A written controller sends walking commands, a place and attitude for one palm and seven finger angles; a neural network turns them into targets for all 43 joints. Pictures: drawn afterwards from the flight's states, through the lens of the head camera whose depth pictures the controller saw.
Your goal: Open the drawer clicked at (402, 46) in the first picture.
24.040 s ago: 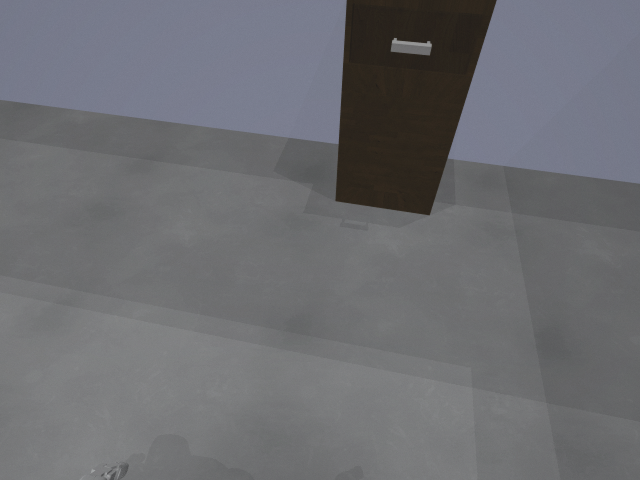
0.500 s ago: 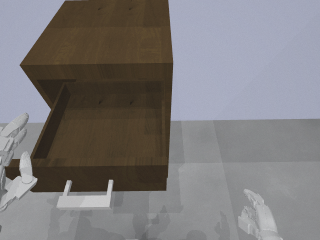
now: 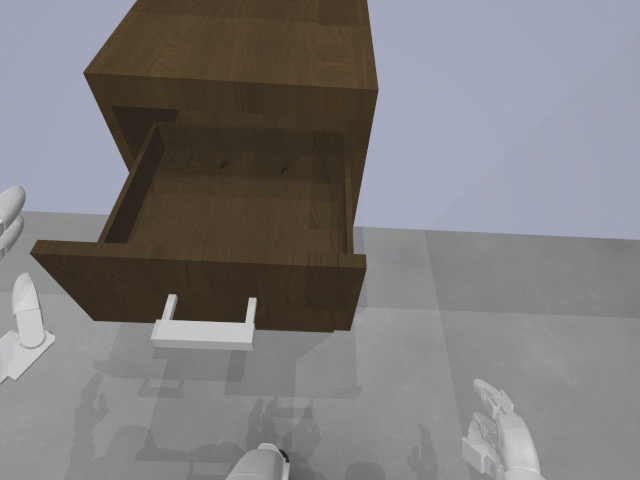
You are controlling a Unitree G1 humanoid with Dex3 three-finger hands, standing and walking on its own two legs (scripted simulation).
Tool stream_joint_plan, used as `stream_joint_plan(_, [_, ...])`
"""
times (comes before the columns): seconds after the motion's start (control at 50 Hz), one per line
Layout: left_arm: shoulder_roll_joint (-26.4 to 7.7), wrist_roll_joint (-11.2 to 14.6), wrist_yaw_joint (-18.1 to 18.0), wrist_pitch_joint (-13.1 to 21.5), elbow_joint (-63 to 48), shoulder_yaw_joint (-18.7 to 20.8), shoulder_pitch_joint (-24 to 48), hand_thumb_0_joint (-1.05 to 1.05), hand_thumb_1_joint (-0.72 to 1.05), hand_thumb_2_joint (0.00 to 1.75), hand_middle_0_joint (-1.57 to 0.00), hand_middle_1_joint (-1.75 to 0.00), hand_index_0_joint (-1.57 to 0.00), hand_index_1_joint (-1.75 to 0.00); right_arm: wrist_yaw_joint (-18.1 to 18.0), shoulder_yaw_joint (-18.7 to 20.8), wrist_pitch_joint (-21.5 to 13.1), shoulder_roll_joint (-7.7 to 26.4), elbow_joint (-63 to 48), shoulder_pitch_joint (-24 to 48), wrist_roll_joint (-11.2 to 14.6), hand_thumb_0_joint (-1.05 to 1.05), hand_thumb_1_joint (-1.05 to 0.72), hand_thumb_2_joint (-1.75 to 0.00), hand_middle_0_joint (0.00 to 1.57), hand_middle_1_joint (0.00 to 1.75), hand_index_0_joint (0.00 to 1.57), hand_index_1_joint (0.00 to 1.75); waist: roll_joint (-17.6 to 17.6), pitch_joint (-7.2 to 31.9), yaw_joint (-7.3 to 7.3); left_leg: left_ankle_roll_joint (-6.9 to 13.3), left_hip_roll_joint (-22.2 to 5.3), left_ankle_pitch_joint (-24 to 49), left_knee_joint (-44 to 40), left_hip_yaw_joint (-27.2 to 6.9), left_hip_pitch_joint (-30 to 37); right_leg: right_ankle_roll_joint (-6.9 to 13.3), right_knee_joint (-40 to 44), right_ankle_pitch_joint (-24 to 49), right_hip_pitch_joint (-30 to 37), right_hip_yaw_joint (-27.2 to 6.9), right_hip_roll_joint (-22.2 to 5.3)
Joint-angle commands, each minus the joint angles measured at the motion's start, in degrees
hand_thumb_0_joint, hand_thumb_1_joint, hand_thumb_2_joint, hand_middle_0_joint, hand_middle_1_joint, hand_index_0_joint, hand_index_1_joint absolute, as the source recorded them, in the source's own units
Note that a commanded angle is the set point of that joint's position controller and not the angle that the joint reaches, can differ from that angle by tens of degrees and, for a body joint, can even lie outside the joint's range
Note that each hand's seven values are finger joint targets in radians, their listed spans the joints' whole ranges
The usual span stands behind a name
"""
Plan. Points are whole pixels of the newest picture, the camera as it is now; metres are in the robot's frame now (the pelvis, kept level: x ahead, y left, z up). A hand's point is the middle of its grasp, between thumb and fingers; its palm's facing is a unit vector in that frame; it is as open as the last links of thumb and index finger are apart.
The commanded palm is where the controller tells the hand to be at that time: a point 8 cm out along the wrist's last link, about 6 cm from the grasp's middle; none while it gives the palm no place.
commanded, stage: step back with the hand held close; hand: left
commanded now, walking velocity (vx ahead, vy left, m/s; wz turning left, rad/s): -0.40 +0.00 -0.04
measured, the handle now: (208, 319) +0.30 +0.17 -0.01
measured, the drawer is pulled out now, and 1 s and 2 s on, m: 0.29 0.29 0.29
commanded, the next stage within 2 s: stop stepping back and stand still in 0.38 s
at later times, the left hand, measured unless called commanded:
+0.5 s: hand (29, 478) +0.11 +0.20 +0.19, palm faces +0.23 -0.83 -0.50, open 7.4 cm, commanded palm +0.04 +0.26 +0.19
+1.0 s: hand out of the picture -0.02 +0.21 +0.18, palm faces +0.37 -0.80 -0.47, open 7.4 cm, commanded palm -0.07 +0.25 +0.19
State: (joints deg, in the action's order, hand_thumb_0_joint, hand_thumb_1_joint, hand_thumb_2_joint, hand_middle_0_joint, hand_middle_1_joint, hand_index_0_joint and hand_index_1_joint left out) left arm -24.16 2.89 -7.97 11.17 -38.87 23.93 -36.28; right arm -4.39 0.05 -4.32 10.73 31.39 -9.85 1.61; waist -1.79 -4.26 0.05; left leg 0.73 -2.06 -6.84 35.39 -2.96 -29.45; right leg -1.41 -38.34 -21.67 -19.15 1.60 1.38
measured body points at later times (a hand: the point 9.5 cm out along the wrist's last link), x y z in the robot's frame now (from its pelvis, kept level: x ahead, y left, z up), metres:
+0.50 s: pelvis -0.11 -0.01 +0.00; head -0.05 +0.00 +0.45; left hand +0.09 +0.24 +0.21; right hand +0.09 -0.23 -0.07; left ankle +0.03 +0.10 -0.72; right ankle -0.15 -0.13 -0.71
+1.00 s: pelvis -0.20 -0.03 +0.01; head -0.20 -0.02 +0.46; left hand -0.04 +0.25 +0.21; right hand -0.04 -0.27 -0.07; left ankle -0.17 +0.10 -0.72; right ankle -0.16 -0.13 -0.72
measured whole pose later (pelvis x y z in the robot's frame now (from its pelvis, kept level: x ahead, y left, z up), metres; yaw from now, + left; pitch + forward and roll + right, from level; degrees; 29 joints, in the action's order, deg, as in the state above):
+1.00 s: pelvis -0.20 -0.03 +0.01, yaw +0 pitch -1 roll -1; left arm -22.5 1.4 -9.7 11.5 -35.5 21.0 -38.8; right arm -3.3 0.5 -5.3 12.2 34.3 -13.8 1.1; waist 0.1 -0.9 -0.7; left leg 0.7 -1.6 -16.6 32.7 -0.9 -16.6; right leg 1.6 -29.9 -14.0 -16.1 5.2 -0.1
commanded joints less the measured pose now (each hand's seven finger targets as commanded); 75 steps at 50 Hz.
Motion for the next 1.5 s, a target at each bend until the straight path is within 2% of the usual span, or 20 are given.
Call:
stream_joint_plan(0.0, [-8.2, 0.6, -0.9, 4.7, -13.5, 7.6, -2.4, 0.0, 0.9, 0.9, -0.2, -0.3, -0.2, -0.3, 0.6, 2.6, -4.9, 8.3, -9.0, 4.7, -0.7, 0.0, -0.9, -0.9, 0.2, 0.3, 0.2, 0.3, -9.9, 9.9, 0.14, 4.4, -9.8, -21.9, -16.3, -9.7, 0.4, 1.2, 2.9, -1.4, 6.8, 0.4, 0.7])
stream_joint_plan(0.06, [-8.3, 1.0, 0.0, 5.1, -12.9, 6.9, -1.5, 0.0, 0.9, 0.9, -0.2, -0.3, -0.2, -0.3, 1.1, 2.8, -4.8, 8.2, -8.1, 4.4, -0.4, 0.0, -0.9, -0.9, 0.2, 0.3, 0.2, 0.3, -2.3, 10.0, -0.7, 0.5, -3.8, -22.0, -5.9, -2.1, 3.3, 3.3, 13.3, 3.0, 2.9, -4.7, -4.4])
stream_joint_plan(0.12, [-8.0, 1.1, -1.1, 4.3, -10.8, 6.0, 0.0, 0.0, 0.9, 0.9, -0.2, -0.3, -0.2, -0.3, 1.2, 3.6, -3.0, 6.4, -5.3, 4.8, -0.6, 0.0, -0.9, -0.9, 0.2, 0.3, 0.2, 0.3, 12.8, 10.8, -1.22, -2.6, 2.6, -13.9, 21.9, 2.6, 13.7, 11.0, 21.4, 8.7, -11.8, -15.7, -19.6])
stream_joint_plan(0.18, [-7.9, 0.6, -1.2, 2.9, -9.4, 6.6, 0.9, 0.0, 0.9, 0.9, -0.2, -0.3, -0.2, -0.3, 0.6, 1.9, -1.6, 4.7, -5.3, 6.9, -0.9, 0.0, -0.9, -0.9, 0.2, 0.3, 0.2, 0.3, 6.9, 6.6, -2.0, -1.5, 0.2, -8.0, -3.6, 0.5, 9.7, 5.5, 10.9, 26.4, -2.7, -6.4, -12.6])
stream_joint_plan(0.22, [-8.6, 0.3, -1.1, 3.4, -11.8, 6.9, 0.8, 0.0, 0.9, 0.9, -0.2, -0.3, -0.2, -0.3, 0.3, 3.3, -1.5, 7.5, -7.0, 7.6, -0.9, 0.0, -0.9, -0.9, 0.2, 0.3, 0.2, 0.3, -6.4, 10.7, -0.36, 2.9, -12.1, 19.2, -13.6, -10.4, 10.9, 0.2, -1.1, 13.9, 1.1, -0.7, -2.8])
stream_joint_plan(0.26, [-8.8, 0.3, -0.6, 3.9, -11.1, 7.3, -2.6, 0.0, 0.9, 0.9, -0.2, -0.3, -0.2, -0.3, 1.3, 3.8, -2.5, 6.6, -7.2, 5.0, -1.8, 0.0, -0.9, -0.9, 0.2, 0.3, 0.2, 0.3, -14.8, 15.7, -0.43, 6.5, -17.0, 18.4, -16.8, -14.2, 11.6, 0.4, -15.7, -10.7, -0.7, -2.0, 0.0])
stream_joint_plan(0.34, [-7.4, 0.7, -1.1, 3.9, -16.5, 5.7, -2.8, 0.0, 0.9, 0.9, -0.2, -0.3, -0.2, -0.3, 2.6, 4.1, -4.0, 7.9, -5.8, 4.0, -1.7, 0.0, -0.9, -0.9, 0.2, 0.3, 0.2, 0.3, -9.0, 17.4, 0.16, 7.5, -15.4, 23.7, -11.7, -7.9, 17.6, 0.1, -14.5, -7.0, -3.7, -1.5, -0.3])
stream_joint_plan(0.46, [-8.9, 2.3, 0.1, 4.5, -14.9, 7.5, -3.9, 0.0, 0.9, 0.9, -0.2, -0.3, -0.2, -0.3, 2.8, 2.4, -4.9, 8.7, -6.3, 5.8, -1.8, 0.0, -0.9, -0.9, 0.2, 0.3, 0.2, 0.3, -12.0, 13.4, 0.01, 4.3, -11.4, -6.3, -15.4, -7.6, 8.5, 1.2, 7.5, -0.6, 6.8, 1.6, 0.9])
stream_joint_plan(0.5, [-10.5, 2.3, 0.7, 4.2, -13.0, 9.2, -5.7, 0.0, 0.9, 0.9, -0.2, -0.3, -0.2, -0.3, 2.7, 2.7, -3.8, 8.3, -7.6, 5.1, -0.8, 0.0, -0.9, -0.9, 0.2, 0.3, 0.2, 0.3, -5.5, 11.9, -0.6, -0.4, -3.3, -19.8, -6.4, 0.7, 8.2, 3.4, 20.4, 4.4, 7.9, 1.9, -2.9])
stream_joint_plan(0.54, [-11.9, 2.2, 0.1, 2.5, -12.0, 9.8, -5.0, 0.0, 0.9, 0.9, -0.2, -0.3, -0.2, -0.3, 2.2, 4.7, -2.0, 8.4, -8.1, 3.2, 1.1, 0.0, -0.9, -0.9, 0.2, 0.3, 0.2, 0.3, 17.9, 12.2, -0.81, -3.6, 5.7, -18.0, 29.3, 3.0, 11.0, 12.8, 28.1, -5.7, -10.0, -22.7, -21.4])
stream_joint_plan(0.6, [-7.2, 1.1, -1.6, 0.5, -6.3, 7.1, -5.0, 0.0, 0.9, 0.9, -0.2, -0.3, -0.2, -0.3, 1.2, 2.6, -0.2, 5.2, -7.3, 6.6, 0.0, 0.0, -0.9, -0.9, 0.2, 0.3, 0.2, 0.3, 9.2, 8.6, -3.02, -1.6, 0.6, -18.8, 25.0, -1.2, 3.7, 10.5, 19.9, 13.3, -1.5, -10.8, -18.9])
stream_joint_plan(0.7, [-6.5, -1.1, -3.1, 2.5, -8.0, 3.8, -2.2, 0.0, 0.9, 0.9, -0.2, -0.3, -0.2, -0.3, 0.6, 2.3, -3.9, 7.8, -5.7, 4.1, -1.0, 0.0, -0.9, -0.9, 0.2, 0.3, 0.2, 0.3, 3.4, 5.3, -1.6, 2.4, -1.6, -9.2, -16.6, 1.6, 13.2, 3.9, 13.6, 11.6, 7.7, -5.3, -11.0])
stream_joint_plan(0.74, [-7.7, -0.7, -2.8, 3.0, -11.8, 3.7, -1.8, 0.0, 0.9, 0.9, -0.2, -0.3, -0.2, -0.3, 0.8, 4.0, -4.6, 10.5, -7.8, 4.1, -0.5, 0.0, -0.9, -0.9, 0.2, 0.3, 0.2, 0.3, -3.8, 7.8, -0.27, 4.4, -7.8, 6.2, -13.6, -5.0, 17.5, 1.6, 9.9, 16.1, 8.0, -2.2, -6.3])
stream_joint_plan(0.78, [-7.2, -0.9, -2.4, 2.8, -11.7, 3.5, -3.7, 0.0, 0.9, 0.9, -0.2, -0.3, -0.2, -0.3, 1.4, 2.5, -4.0, 8.1, -7.1, 3.4, -0.3, 0.0, -0.9, -0.9, 0.2, 0.3, 0.2, 0.3, -7.5, 8.5, -0.93, 3.8, -5.7, -3.3, -14.9, -4.5, 11.3, 0.9, 11.0, 9.2, 11.0, 0.1, -5.2])
stream_joint_plan(0.9, [-6.5, -1.3, -3.0, 3.3, -7.7, 3.4, -0.7, 0.0, 0.9, 0.9, -0.2, -0.3, -0.2, -0.3, 0.8, 2.8, -4.5, 8.5, -6.3, 2.4, -0.8, 0.0, -0.9, -0.9, 0.2, 0.3, 0.2, 0.3, -1.1, 3.4, -1.51, 3.2, -1.9, -24.9, -12.4, -1.8, 5.5, 2.8, 17.5, -9.1, 5.9, -5.1, -5.6])
stream_joint_plan(1.04, [-6.0, -0.8, -2.7, 2.7, -4.9, 2.2, 2.7, 0.0, 0.9, 0.9, -0.2, -0.3, -0.2, -0.3, 0.5, 2.2, -3.8, 7.8, -5.7, 2.7, -1.0, 0.0, -0.9, -0.9, 0.2, 0.3, 0.2, 0.3, 1.7, 2.3, -1.87, 2.9, -0.1, -20.7, -7.7, -0.5, 10.9, 5.0, 19.3, -14.3, -1.4, -8.4, -8.0])
stream_joint_plan(1.24, [-6.2, -0.7, -2.7, 2.5, -7.4, 2.4, 0.6, 0.0, 0.9, 0.9, -0.2, -0.3, -0.2, -0.3, 0.8, 1.1, -4.5, 7.0, -5.9, 3.4, -1.2, 0.0, -0.9, -0.9, 0.2, 0.3, 0.2, 0.3, -3.4, 5.3, -0.87, 2.3, -2.4, -14.0, -14.6, -3.2, 7.1, 2.2, 13.4, 5.1, 9.6, -2.3, -2.9])
stream_joint_plan(1.26, [6.6, -6.2, 5.5, -6.7, 42.3, -19.1, 8.3, 0.0, 0.9, 0.9, -0.2, -0.3, -0.2, -0.3, 5.4, 4.4, -6.0, 12.0, 9.9, 3.5, -1.9, 0.0, -0.9, -0.9, 0.2, 0.3, 0.2, 0.3, -1.9, 1.3, -2.78, 1.2, -2.3, -5.2, -4.4, -2.9, 4.1, 3.3, 5.1, 13.0, 1.0, 0.1, -6.9])
stream_joint_plan(1.38, [4.7, -5.4, 7.4, -12.4, 57.8, -18.1, 15.8, 0.0, 0.9, 0.9, -0.2, -0.3, -0.2, -0.3, 4.1, 2.4, 2.9, 6.9, 9.4, -4.1, -3.2, 0.0, -0.9, -0.9, 0.2, 0.3, 0.2, 0.3, 17.8, 5.2, -0.7, 1.5, 2.7, -5.8, 4.3, 0.7, 9.0, 7.5, 13.1, 6.9, 0.3, -5.9, -11.9])
stream_joint_plan(1.48, [5.5, -4.2, 7.0, -12.9, 76.3, -19.8, 20.9, 0.0, 0.9, 0.9, -0.2, -0.3, -0.2, -0.3, 3.3, 1.1, 3.9, 6.6, 15.0, -5.1, -3.4, 0.0, -0.9, -0.9, 0.2, 0.3, 0.2, 0.3, -4.7, 1.7, -0.16, 2.9, -2.4, 2.4, -8.5, -6.0, 9.9, 4.1, 9.1, 6.5, 3.7, -2.0, -5.3])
